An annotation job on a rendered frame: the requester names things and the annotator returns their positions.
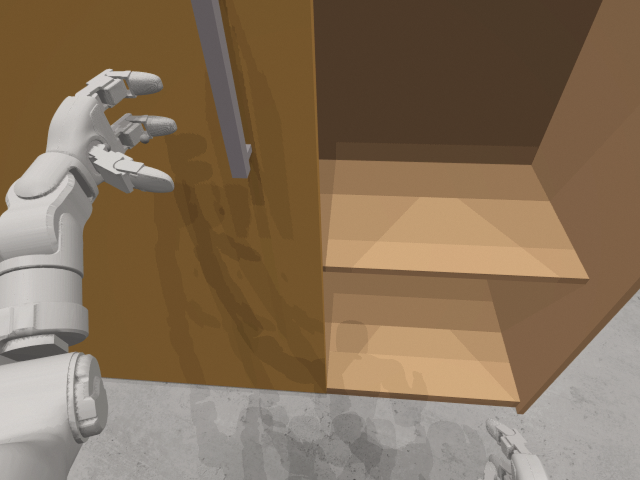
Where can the left robot upper arm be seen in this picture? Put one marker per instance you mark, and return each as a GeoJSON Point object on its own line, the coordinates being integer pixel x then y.
{"type": "Point", "coordinates": [49, 407]}

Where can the handle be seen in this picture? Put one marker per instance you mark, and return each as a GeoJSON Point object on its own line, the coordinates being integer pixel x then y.
{"type": "Point", "coordinates": [213, 41]}

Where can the left robot hand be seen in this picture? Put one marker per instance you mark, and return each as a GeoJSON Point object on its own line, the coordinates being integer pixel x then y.
{"type": "Point", "coordinates": [79, 128]}

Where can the right robot hand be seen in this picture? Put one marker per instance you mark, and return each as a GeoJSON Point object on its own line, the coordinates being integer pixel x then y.
{"type": "Point", "coordinates": [524, 464]}

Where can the robot left forearm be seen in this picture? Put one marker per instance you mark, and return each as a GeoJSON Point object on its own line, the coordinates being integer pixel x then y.
{"type": "Point", "coordinates": [41, 259]}

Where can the wardrobe door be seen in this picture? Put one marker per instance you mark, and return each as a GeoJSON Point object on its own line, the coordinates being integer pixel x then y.
{"type": "Point", "coordinates": [219, 282]}

